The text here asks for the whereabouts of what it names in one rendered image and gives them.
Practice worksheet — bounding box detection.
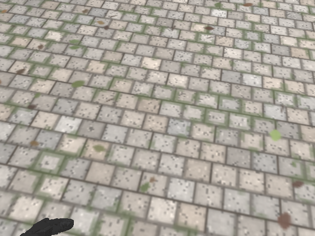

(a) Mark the left robot hand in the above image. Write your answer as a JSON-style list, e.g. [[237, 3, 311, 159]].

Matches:
[[20, 217, 74, 236]]

